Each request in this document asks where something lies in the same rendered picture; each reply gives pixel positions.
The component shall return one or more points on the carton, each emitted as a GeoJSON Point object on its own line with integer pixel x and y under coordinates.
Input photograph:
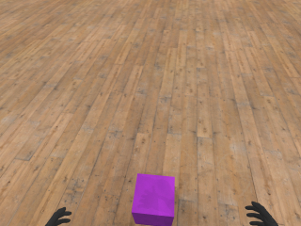
{"type": "Point", "coordinates": [154, 200]}

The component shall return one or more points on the right robot hand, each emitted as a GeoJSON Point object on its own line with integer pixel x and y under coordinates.
{"type": "Point", "coordinates": [263, 215]}

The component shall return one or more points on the left robot hand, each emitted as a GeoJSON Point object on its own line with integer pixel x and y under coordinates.
{"type": "Point", "coordinates": [55, 221]}

